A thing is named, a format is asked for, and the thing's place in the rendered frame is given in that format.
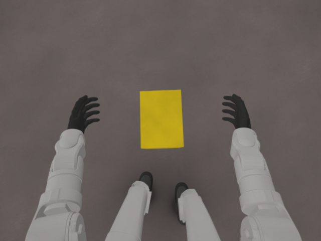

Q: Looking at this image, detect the left robot upper arm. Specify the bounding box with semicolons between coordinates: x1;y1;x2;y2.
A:
27;211;87;241

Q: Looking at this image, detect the right robot hand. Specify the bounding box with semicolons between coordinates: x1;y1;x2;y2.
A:
222;94;251;129

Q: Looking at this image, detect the right robot upper arm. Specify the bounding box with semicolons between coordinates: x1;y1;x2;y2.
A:
240;214;301;241

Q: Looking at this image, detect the carton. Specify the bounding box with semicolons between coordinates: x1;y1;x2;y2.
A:
140;90;184;149

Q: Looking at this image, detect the left robot hand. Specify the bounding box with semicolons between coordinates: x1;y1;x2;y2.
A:
67;95;100;134

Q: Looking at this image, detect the robot right forearm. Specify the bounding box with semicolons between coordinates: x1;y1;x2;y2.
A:
230;128;302;241

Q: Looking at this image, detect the right robot foot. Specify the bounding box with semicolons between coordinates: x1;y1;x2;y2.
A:
175;182;188;225

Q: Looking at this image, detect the robot left forearm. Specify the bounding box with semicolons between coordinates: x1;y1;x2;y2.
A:
25;129;86;241

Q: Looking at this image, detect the left robot shin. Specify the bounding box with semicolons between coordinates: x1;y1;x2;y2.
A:
129;181;149;190

